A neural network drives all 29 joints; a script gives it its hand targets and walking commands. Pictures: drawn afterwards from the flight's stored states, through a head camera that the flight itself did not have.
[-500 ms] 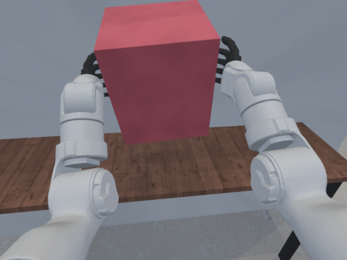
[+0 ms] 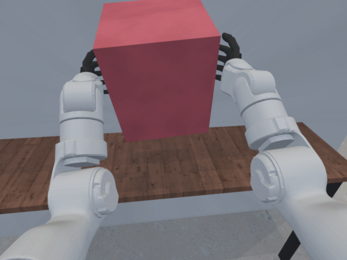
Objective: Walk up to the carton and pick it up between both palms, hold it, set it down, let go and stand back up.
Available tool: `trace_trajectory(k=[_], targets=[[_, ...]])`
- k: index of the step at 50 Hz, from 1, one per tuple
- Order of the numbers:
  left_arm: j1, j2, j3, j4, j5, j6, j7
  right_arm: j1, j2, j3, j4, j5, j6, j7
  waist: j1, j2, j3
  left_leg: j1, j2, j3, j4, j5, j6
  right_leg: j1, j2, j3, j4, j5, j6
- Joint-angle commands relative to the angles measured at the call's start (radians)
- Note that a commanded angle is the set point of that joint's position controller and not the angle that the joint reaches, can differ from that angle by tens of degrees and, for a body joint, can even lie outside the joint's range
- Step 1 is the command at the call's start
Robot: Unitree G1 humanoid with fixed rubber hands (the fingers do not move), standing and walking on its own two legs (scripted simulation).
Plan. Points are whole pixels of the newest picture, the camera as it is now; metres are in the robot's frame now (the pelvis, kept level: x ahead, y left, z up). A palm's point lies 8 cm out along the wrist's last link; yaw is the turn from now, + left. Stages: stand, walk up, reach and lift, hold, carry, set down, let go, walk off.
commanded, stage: set down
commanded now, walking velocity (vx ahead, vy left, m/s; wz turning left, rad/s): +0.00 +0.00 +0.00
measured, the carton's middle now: (159, 72) +0.44 +0.03 +0.30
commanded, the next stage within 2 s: none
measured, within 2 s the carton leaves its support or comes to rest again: neither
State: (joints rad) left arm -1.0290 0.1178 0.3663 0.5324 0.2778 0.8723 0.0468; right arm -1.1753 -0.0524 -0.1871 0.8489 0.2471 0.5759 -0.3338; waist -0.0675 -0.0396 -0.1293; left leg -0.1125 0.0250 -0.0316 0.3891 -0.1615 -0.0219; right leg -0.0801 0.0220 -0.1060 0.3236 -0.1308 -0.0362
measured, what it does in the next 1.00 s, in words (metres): stands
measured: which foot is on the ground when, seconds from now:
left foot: down 0.00-1.00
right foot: down 0.00-1.00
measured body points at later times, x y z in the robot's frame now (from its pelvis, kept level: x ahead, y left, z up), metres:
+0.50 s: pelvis +0.02 -0.01 +0.00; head -0.04 +0.02 +0.45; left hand +0.43 +0.17 +0.26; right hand +0.44 -0.13 +0.30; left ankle +0.04 +0.13 -0.74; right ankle +0.04 -0.09 -0.74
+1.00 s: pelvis +0.02 -0.01 +0.00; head -0.04 +0.02 +0.45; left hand +0.41 +0.18 +0.21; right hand +0.44 -0.12 +0.27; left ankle +0.04 +0.13 -0.74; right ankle +0.04 -0.09 -0.75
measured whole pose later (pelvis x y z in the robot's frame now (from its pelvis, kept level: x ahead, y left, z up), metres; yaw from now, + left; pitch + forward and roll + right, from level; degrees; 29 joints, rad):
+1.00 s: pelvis +0.02 -0.01 +0.00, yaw +0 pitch -7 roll +0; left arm -0.79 -0.06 0.47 0.33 0.38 0.70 0.05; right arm -1.05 -0.05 -0.07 0.98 0.18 0.12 -0.17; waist -0.05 -0.05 -0.03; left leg -0.06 0.03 -0.03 0.37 -0.19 -0.03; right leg -0.04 0.02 -0.11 0.32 -0.17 -0.04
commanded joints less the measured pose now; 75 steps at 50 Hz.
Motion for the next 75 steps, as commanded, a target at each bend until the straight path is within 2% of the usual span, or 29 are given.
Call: trace_trajectory(k=[1,2,4,5,6,9,12,14,15,19,20,24,28,30,31,33,34,36,43,45,52,56,63,66,68,70,72,73,75], targets=[[-0.978,-0.555,-0.226,-0.148,-0.137,-0.159,-0.208,-0.896,0.528,0.166,-0.129,0.064,-0.108,0.24,-0.02,0.112,-0.352,-0.078,-0.063,0.027,-0.122,-0.064,0.008,0.192,0.025,0.061,-0.041,-0.077,0.054],[-0.943,-0.535,-0.196,-0.131,-0.109,-0.165,-0.213,-0.906,0.538,0.171,-0.138,0.049,-0.132,0.244,0.01,0.091,-0.344,-0.08,-0.059,0.03,-0.135,-0.076,0.019,0.196,0.026,0.054,-0.047,-0.095,0.058],[-0.915,-0.496,-0.128,-0.092,-0.049,-0.182,-0.222,-0.863,0.515,0.121,-0.069,0.001,-0.172,0.258,0.034,0.076,-0.294,-0.076,-0.053,0.034,-0.15,-0.1,0.028,0.188,0.019,0.043,-0.052,-0.143,0.063],[-0.889,-0.47,-0.092,-0.034,-0.01,-0.191,-0.227,-0.854,0.501,0.095,-0.031,-0.028,-0.195,0.271,0.041,0.084,-0.264,-0.095,-0.049,0.039,-0.167,-0.139,0.037,0.2,0.014,0.035,-0.05,-0.179,0.068],[-0.845,-0.444,-0.059,0.026,0.02,-0.193,-0.237,-0.83,0.48,0.075,0.003,-0.051,-0.21,0.278,0.046,0.058,-0.212,-0.104,-0.047,0.04,-0.181,-0.171,0.054,0.199,0.01,0.027,-0.058,-0.21,0.074],[-0.773,-0.424,-0.058,0.016,0.049,-0.198,-0.262,-0.758,0.447,0.063,0.025,-0.076,-0.253,0.288,0.045,0.06,-0.166,-0.078,-0.049,0.056,-0.189,-0.133,0.051,0.23,0.008,0.013,-0.067,-0.184,0.078],[-0.729,-0.446,-0.102,-0.026,0.025,-0.215,-0.264,-0.708,0.437,0.053,0.013,-0.096,-0.3,0.281,0.015,0.066,-0.184,-0.021,-0.054,0.064,-0.18,-0.045,0.03,0.248,0.006,0.006,-0.078,-0.11,0.077],[-0.71,-0.444,-0.105,-0.016,0.008,-0.225,-0.257,-0.728,0.44,0.068,-0.011,-0.092,-0.318,0.277,0.019,0.042,-0.179,0.002,-0.057,0.063,-0.161,-0.009,0.031,0.235,0.008,0.003,-0.084,-0.105,0.074],[-0.689,-0.464,-0.125,-0.046,0.0,-0.233,-0.254,-0.711,0.447,0.084,-0.029,-0.091,-0.336,0.276,0.016,0.05,-0.198,0.021,-0.059,0.068,-0.15,0.027,0.026,0.237,0.012,-0.001,-0.077,-0.069,0.072],[-0.69,-0.481,-0.15,-0.14,-0.01,-0.259,-0.227,-0.685,0.473,0.174,-0.064,-0.044,-0.369,0.273,0.06,0.063,-0.282,0.083,-0.062,0.068,-0.108,0.194,0.011,0.285,0.021,-0.001,-0.062,0.045,0.07],[-0.66,-0.482,-0.156,-0.134,-0.011,-0.262,-0.223,-0.645,0.472,0.177,-0.044,-0.048,-0.368,0.271,0.051,0.056,-0.28,0.094,-0.061,0.064,-0.098,0.224,0.01,0.291,0.019,-0.001,-0.06,0.086,0.07],[-0.681,-0.554,-0.275,-0.356,-0.078,-0.309,-0.186,-0.665,0.554,0.355,-0.223,0.047,-0.425,0.263,0.091,0.079,-0.525,0.176,-0.071,0.065,-0.007,0.521,-0.017,0.417,0.032,0.008,0.001,0.406,0.078],[-0.724,-0.602,-0.398,-0.615,-0.126,-0.342,-0.136,-0.604,0.624,0.509,-0.316,0.113,-0.449,0.264,0.092,0.119,-0.64,0.274,-0.067,0.047,0.066,0.739,-0.054,0.428,0.043,0.006,0.044,0.595,0.08],[-0.703,-0.59,-0.399,-0.651,-0.112,-0.34,-0.126,-0.556,0.626,0.546,-0.314,0.124,-0.447,0.263,0.1,0.114,-0.606,0.27,-0.07,0.048,0.067,0.719,-0.053,0.429,0.038,0.02,0.049,0.628,0.083],[-0.678,-0.571,-0.396,-0.622,-0.093,-0.326,-0.123,-0.514,0.607,0.525,-0.268,0.11,-0.431,0.26,0.082,0.104,-0.546,0.262,-0.07,0.043,0.054,0.666,-0.052,0.423,0.033,0.018,0.044,0.608,0.085],[-0.669,-0.552,-0.383,-0.613,-0.058,-0.31,-0.128,-0.447,0.569,0.481,-0.19,0.084,-0.409,0.263,0.062,0.103,-0.437,0.24,-0.068,0.041,0.014,0.555,-0.048,0.397,0.03,0.016,0.024,0.5,0.087],[-0.668,-0.548,-0.372,-0.609,-0.05,-0.305,-0.132,-0.445,0.557,0.464,-0.18,0.07,-0.406,0.268,0.072,0.084,-0.418,0.223,-0.065,0.045,0.004,0.509,-0.039,0.39,0.024,0.02,0.024,0.473,0.092],[-0.658,-0.571,-0.384,-0.573,-0.048,-0.295,-0.135,-0.453,0.536,0.418,-0.166,0.045,-0.41,0.276,0.057,0.086,-0.365,0.228,-0.058,0.045,-0.015,0.448,-0.04,0.338,0.024,0.011,0.0,0.358,0.083],[-0.649,-0.555,-0.274,-0.361,0.018,-0.299,-0.138,-0.454,0.493,0.239,0.017,-0.062,-0.424,0.324,0.098,0.075,-0.183,0.148,-0.042,0.068,-0.097,0.214,-0.025,0.205,0.018,0.003,-0.048,0.044,0.067],[-0.643,-0.544,-0.244,-0.307,0.036,-0.304,-0.138,-0.472,0.481,0.19,0.021,-0.101,-0.441,0.342,0.111,0.062,-0.18,0.136,-0.041,0.075,-0.117,0.134,-0.013,0.18,0.014,0.002,-0.056,-0.029,0.064],[-0.664,-0.558,-0.253,-0.229,0.003,-0.333,-0.136,-0.549,0.472,0.101,-0.004,-0.171,-0.502,0.368,0.089,0.047,-0.224,0.075,-0.047,0.091,-0.135,0.049,0.005,0.168,0.002,-0.01,-0.053,-0.061,0.07],[-0.645,-0.581,-0.283,-0.26,-0.023,-0.357,-0.119,-0.57,0.502,0.157,-0.05,-0.153,-0.526,0.375,0.121,0.045,-0.316,0.1,-0.047,0.093,-0.102,0.143,0.004,0.199,0.009,-0.009,-0.038,0.034,0.072],[-0.523,-0.574,-0.257,-0.221,-0.003,-0.349,-0.116,-0.501,0.459,0.181,-0.014,-0.134,-0.522,0.366,0.129,0.036,-0.295,0.121,-0.05,0.09,-0.074,0.293,-0.006,0.243,0.011,-0.002,-0.037,0.164,0.077],[-0.498,-0.604,-0.293,-0.282,-0.017,-0.342,-0.113,-0.48,0.432,0.21,-0.04,-0.105,-0.527,0.358,0.111,0.067,-0.32,0.169,-0.043,0.08,-0.045,0.429,-0.033,0.26,0.02,-0.006,-0.029,0.263,0.071],[-0.48,-0.636,-0.331,-0.354,-0.023,-0.353,-0.104,-0.471,0.445,0.238,-0.074,-0.093,-0.538,0.358,0.112,0.092,-0.38,0.212,-0.043,0.081,-0.016,0.519,-0.051,0.272,0.026,-0.008,-0.019,0.342,0.064],[-0.465,-0.63,-0.328,-0.375,-0.033,-0.354,-0.103,-0.449,0.453,0.26,-0.075,-0.083,-0.534,0.359,0.116,0.075,-0.396,0.21,-0.044,0.083,-0.008,0.557,-0.048,0.291,0.026,-0.005,-0.009,0.398,0.069],[-0.445,-0.657,-0.371,-0.422,-0.052,-0.36,-0.092,-0.449,0.463,0.3,-0.122,-0.065,-0.545,0.358,0.111,0.094,-0.449,0.251,-0.038,0.068,0.026,0.679,-0.065,0.276,0.035,-0.006,0.006,0.477,0.064],[-0.422,-0.654,-0.361,-0.419,-0.042,-0.357,-0.089,-0.453,0.456,0.302,-0.128,-0.058,-0.546,0.359,0.126,0.105,-0.455,0.243,-0.043,0.076,0.03,0.686,-0.066,0.287,0.033,-0.002,0.009,0.504,0.064],[-0.433,-0.662,-0.381,-0.448,-0.052,-0.361,-0.083,-0.464,0.463,0.33,-0.164,-0.055,-0.551,0.354,0.121,0.108,-0.473,0.248,-0.039,0.067,0.043,0.732,-0.074,0.283,0.034,-0.005,0.018,0.54,0.062]])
